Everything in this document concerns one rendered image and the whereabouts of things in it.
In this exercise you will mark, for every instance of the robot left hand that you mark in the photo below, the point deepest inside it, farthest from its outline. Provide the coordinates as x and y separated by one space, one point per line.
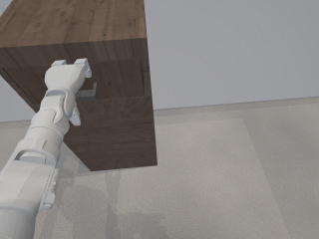
70 77

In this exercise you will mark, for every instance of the robot left forearm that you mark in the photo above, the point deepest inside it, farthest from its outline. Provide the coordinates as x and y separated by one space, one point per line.
45 135

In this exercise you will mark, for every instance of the drawer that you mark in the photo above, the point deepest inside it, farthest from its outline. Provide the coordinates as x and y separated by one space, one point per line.
116 79

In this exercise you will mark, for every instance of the left robot upper arm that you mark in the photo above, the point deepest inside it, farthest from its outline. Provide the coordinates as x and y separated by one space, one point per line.
26 189

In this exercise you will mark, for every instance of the cabinet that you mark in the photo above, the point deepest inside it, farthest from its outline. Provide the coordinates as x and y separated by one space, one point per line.
114 133

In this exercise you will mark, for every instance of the handle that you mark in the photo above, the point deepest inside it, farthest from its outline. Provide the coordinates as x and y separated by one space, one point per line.
86 96

